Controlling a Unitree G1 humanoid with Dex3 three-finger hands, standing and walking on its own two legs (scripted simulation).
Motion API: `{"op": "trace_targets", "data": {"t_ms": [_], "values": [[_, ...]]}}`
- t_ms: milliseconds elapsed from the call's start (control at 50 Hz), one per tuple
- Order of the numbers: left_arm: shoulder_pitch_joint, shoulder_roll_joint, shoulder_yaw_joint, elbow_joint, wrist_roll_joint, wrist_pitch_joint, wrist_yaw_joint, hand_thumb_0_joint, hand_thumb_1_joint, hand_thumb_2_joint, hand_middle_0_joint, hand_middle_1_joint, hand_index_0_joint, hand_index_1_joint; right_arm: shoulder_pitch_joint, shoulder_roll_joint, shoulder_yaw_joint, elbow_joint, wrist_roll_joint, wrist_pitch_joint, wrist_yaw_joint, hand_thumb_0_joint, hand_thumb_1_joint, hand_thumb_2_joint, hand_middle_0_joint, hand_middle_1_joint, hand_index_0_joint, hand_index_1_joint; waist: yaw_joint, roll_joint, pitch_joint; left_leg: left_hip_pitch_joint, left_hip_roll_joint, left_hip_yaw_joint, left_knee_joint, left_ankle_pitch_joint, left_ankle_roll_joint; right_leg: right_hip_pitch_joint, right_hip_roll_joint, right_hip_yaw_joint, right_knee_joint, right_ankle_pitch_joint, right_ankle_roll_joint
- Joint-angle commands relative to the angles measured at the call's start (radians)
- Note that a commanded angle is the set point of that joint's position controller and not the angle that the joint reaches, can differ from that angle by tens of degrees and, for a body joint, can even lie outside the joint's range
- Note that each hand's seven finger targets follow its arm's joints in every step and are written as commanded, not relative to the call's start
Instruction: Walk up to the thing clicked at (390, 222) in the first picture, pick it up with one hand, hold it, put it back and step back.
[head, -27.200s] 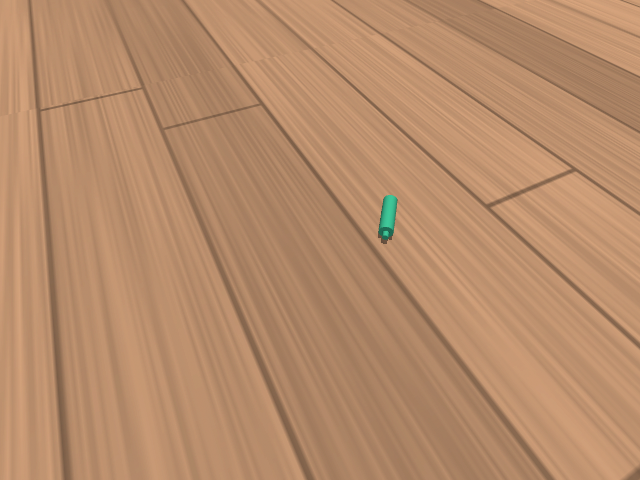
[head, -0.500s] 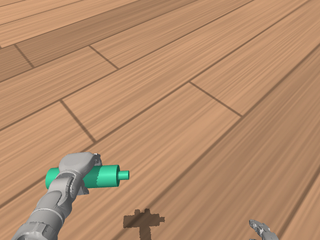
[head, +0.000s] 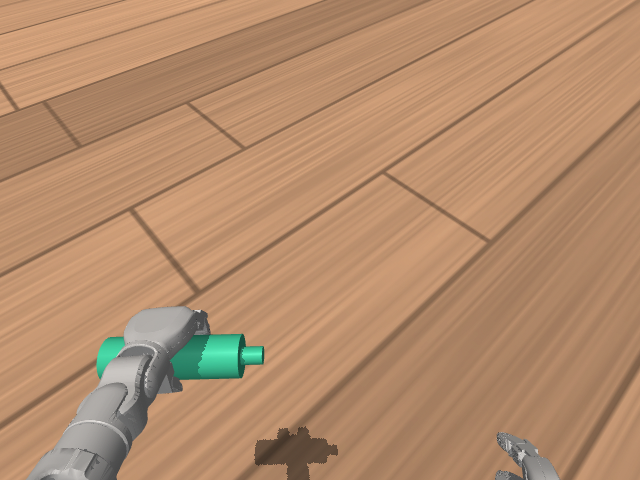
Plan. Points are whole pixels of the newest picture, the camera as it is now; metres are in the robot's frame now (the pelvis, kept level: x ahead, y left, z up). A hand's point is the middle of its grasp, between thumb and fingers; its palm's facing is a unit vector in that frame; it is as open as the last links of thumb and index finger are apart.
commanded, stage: hold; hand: left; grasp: from above
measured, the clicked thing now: (186, 357) +0.30 +0.21 -0.08
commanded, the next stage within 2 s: crouch in 1.04 s
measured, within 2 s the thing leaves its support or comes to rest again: neither
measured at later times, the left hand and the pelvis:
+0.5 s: hand (167, 365) +0.28 +0.22 -0.04, palm faces -0.47 -0.05 -0.88, open 9.2 cm; pelvis -0.01 +0.00 +0.01, yaw +0 degrees
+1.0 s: hand (164, 363) +0.28 +0.22 -0.04, palm faces -0.47 -0.05 -0.88, open 9.2 cm; pelvis -0.01 +0.00 +0.01, yaw +0 degrees
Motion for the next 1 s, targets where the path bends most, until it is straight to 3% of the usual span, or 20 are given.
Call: {"op": "trace_targets", "data": {"t_ms": [0,100,180,240,340,360,420,480,500,520,540,560,580,620,640,680,740,860,900,980], "values": [[-0.369,0.232,0.117,-0.252,-0.005,-0.006,0.037,0.0,0.589,0.91,-0.954,-0.741,-0.958,-0.738,-0.049,-0.15,-0.049,-0.134,0.0,-0.029,-0.014,0.0,-0.895,-0.897,0.2,0.299,0.2,0.299,0.006,0.021,-0.285,0.217,-0.024,-0.012,-0.071,0.297,-0.004,0.058,0.032,-0.021,-0.085,0.271,-0.029],[-0.359,0.23,0.12,-0.242,-0.003,-0.014,0.025,0.0,0.588,0.881,-0.94,-0.742,-0.95,-0.731,-0.064,-0.148,-0.043,-0.142,0.0,-0.026,-0.016,0.0,-0.894,-0.896,0.2,0.299,0.2,0.299,0.005,0.021,-0.242,0.206,-0.02,-0.02,-0.099,0.219,-0.005,0.047,0.034,-0.025,-0.107,0.19,-0.032],[-0.379,0.229,0.115,-0.274,-0.008,-0.021,0.017,0.0,0.603,0.878,-0.937,-0.769,-0.955,-0.751,-0.073,-0.147,-0.039,-0.151,0.002,-0.026,-0.018,0.0,-0.895,-0.896,0.2,0.3,0.2,0.3,0.003,0.029,-0.257,0.227,-0.018,-0.02,-0.107,0.232,-0.007,0.057,0.034,-0.023,-0.107,0.201,-0.034],[-0.359,0.242,0.134,-0.264,-0.011,-0.022,0.021,0.0,0.596,0.91,-0.954,-0.757,-0.962,-0.75,-0.083,-0.148,-0.039,-0.151,0.002,-0.026,-0.019,0.0,-0.897,-0.898,0.2,0.3,0.2,0.3,0.015,0.02,-0.242,0.23,-0.015,-0.026,-0.119,0.202,-0.009,0.063,0.034,-0.027,-0.12,0.169,-0.034],[-0.393,0.225,0.114,-0.296,-0.012,-0.02,0.024,0.0,0.591,0.897,-0.937,-0.768,-0.951,-0.754,-0.081,-0.147,-0.038,-0.145,0.001,-0.03,-0.022,0.0,-0.894,-0.896,0.2,0.299,0.2,0.299,0.003,0.016,-0.273,0.253,-0.019,-0.019,-0.111,0.242,-0.007,0.071,0.032,-0.023,-0.122,0.209,-0.03],[-0.383,0.245,0.132,-0.3,-0.012,-0.019,0.026,0.0,0.59,0.896,-0.934,-0.772,-0.949,-0.757,-0.086,-0.145,-0.037,-0.146,0.003,-0.031,-0.023,0.0,-0.894,-0.896,0.2,0.299,0.2,0.299,0.02,0.029,-0.272,0.249,-0.02,-0.015,-0.118,0.243,-0.008,0.079,0.032,-0.025,-0.123,0.208,-0.033],[-0.396,0.209,0.096,-0.286,-0.02,-0.016,0.017,0.0,0.606,0.9,-0.941,-0.782,-0.959,-0.764,-0.095,-0.142,-0.033,-0.143,0.002,-0.03,-0.023,0.0,-0.893,-0.896,0.2,0.299,0.2,0.299,0.0,0.0,-0.245,0.243,-0.019,-0.018,-0.127,0.202,-0.005,0.073,0.033,-0.025,-0.136,0.175,-0.028],[-0.33,0.246,0.14,-0.256,-0.017,-0.013,0.009,0.0,0.611,0.888,-0.961,-0.747,-0.972,-0.737,-0.11,-0.142,-0.033,-0.154,0.007,-0.028,-0.024,0.0,-0.895,-0.897,0.2,0.3,0.2,0.299,0.029,-0.01,-0.226,0.226,-0.022,-0.015,-0.136,0.195,-0.002,0.091,0.028,-0.024,-0.146,0.162,-0.029],[-0.346,0.21,0.102,-0.273,-0.017,-0.015,0.0,0.0,0.625,0.899,-0.958,-0.774,-0.974,-0.759,-0.111,-0.136,-0.031,-0.156,0.005,-0.027,-0.024,0.0,-0.894,-0.896,0.2,0.299,0.2,0.299,0.013,-0.018,-0.233,0.231,-0.025,-0.013,-0.132,0.207,0.001,0.087,0.026,-0.019,-0.143,0.181,-0.027],[-0.35,0.209,0.098,-0.257,-0.017,-0.015,-0.006,0.0,0.634,0.896,-0.958,-0.782,-0.976,-0.763,-0.102,-0.139,-0.031,-0.15,0.005,-0.026,-0.024,0.0,-0.892,-0.896,0.2,0.299,0.2,0.299,0.003,-0.022,-0.224,0.231,-0.024,-0.013,-0.131,0.211,0.002,0.087,0.027,-0.019,-0.143,0.187,-0.026],[-0.345,0.23,0.115,-0.26,-0.021,-0.018,-0.01,0.0,0.631,0.891,-0.959,-0.775,-0.976,-0.757,-0.109,-0.141,-0.031,-0.149,0.005,-0.025,-0.025,0.0,-0.895,-0.896,0.2,0.3,0.2,0.3,0.015,-0.007,-0.214,0.226,-0.021,-0.02,-0.137,0.204,-0.002,0.09,0.028,-0.023,-0.145,0.175,-0.028],[-0.356,0.231,0.111,-0.262,-0.016,-0.023,-0.014,0.0,0.608,0.893,-0.953,-0.766,-0.966,-0.753,-0.107,-0.141,-0.032,-0.151,0.005,-0.024,-0.025,0.0,-0.899,-0.898,0.2,0.3,0.199,0.3,0.008,0.003,-0.216,0.234,-0.02,-0.021,-0.14,0.199,-0.004,0.079,0.028,-0.022,-0.143,0.171,-0.03],[-0.362,0.257,0.137,-0.267,-0.017,-0.029,-0.016,0.0,0.6,0.915,-0.959,-0.752,-0.964,-0.747,-0.107,-0.141,-0.033,-0.148,0.005,-0.022,-0.027,0.0,-0.899,-0.899,0.2,0.3,0.199,0.3,0.023,0.012,-0.227,0.237,-0.022,-0.018,-0.14,0.199,-0.003,0.087,0.026,-0.02,-0.147,0.168,-0.031],[-0.379,0.227,0.106,-0.295,-0.017,-0.039,-0.02,0.0,0.61,0.901,-0.958,-0.767,-0.969,-0.757,-0.111,-0.133,-0.029,-0.154,0.004,-0.021,-0.027,0.0,-0.899,-0.898,0.2,0.3,0.2,0.3,0.013,0.003,-0.245,0.25,-0.024,-0.019,-0.136,0.219,-0.001,0.089,0.027,-0.02,-0.143,0.187,-0.029],[-0.401,0.243,0.119,-0.299,-0.016,-0.043,-0.015,0.0,0.611,0.901,-0.955,-0.762,-0.967,-0.751,-0.104,-0.138,-0.028,-0.152,0.003,-0.021,-0.029,0.0,-0.895,-0.897,0.2,0.299,0.2,0.299,0.004,0.018,-0.252,0.26,-0.026,-0.015,-0.134,0.217,-0.001,0.082,0.025,-0.017,-0.146,0.19,-0.029],[-0.389,0.25,0.133,-0.297,-0.02,-0.047,-0.003,0.0,0.625,0.9,-0.97,-0.763,-0.982,-0.751,-0.113,-0.135,-0.027,-0.154,0.004,-0.021,-0.03,0.0,-0.898,-0.898,0.2,0.3,0.2,0.3,0.02,0.028,-0.244,0.253,-0.027,-0.016,-0.14,0.203,-0.003,0.083,0.026,-0.019,-0.15,0.171,-0.031],[-0.38,0.259,0.152,-0.314,-0.015,-0.046,0.019,0.0,0.62,0.886,-0.942,-0.791,-0.966,-0.768,-0.114,-0.134,-0.028,-0.15,0.003,-0.022,-0.031,0.0,-0.894,-0.896,0.2,0.299,0.2,0.299,0.019,0.022,-0.27,0.258,-0.031,-0.011,-0.131,0.219,-0.002,0.098,0.024,-0.019,-0.147,0.188,-0.028],[-0.414,0.234,0.117,-0.278,0.003,-0.027,0.039,0.0,0.607,0.93,-0.956,-0.782,-0.966,-0.772,-0.105,-0.135,-0.033,-0.133,0.004,-0.022,-0.029,0.0,-0.895,-0.897,0.2,0.299,0.199,0.299,0.005,0.017,-0.255,0.261,-0.022,-0.015,-0.134,0.23,-0.007,0.077,0.029,-0.025,-0.143,0.198,-0.03],[-0.391,0.245,0.128,-0.275,-0.006,-0.024,0.034,0.0,0.612,0.916,-0.953,-0.786,-0.967,-0.772,-0.107,-0.136,-0.036,-0.13,0.005,-0.022,-0.029,0.0,-0.896,-0.897,0.2,0.299,0.2,0.299,0.017,0.012,-0.254,0.251,-0.025,-0.013,-0.135,0.225,-0.005,0.095,0.026,-0.024,-0.15,0.195,-0.029],[-0.362,0.213,0.102,-0.269,-0.016,-0.021,0.009,0.0,0.612,0.93,-0.947,-0.811,-0.963,-0.795,-0.101,-0.138,-0.039,-0.136,0.006,-0.021,-0.026,0.0,-0.897,-0.897,0.2,0.299,0.2,0.299,0.014,0.0,-0.26,0.263,-0.02,-0.019,-0.136,0.258,-0.007,0.1,0.03,-0.028,-0.142,0.224,-0.031]]}}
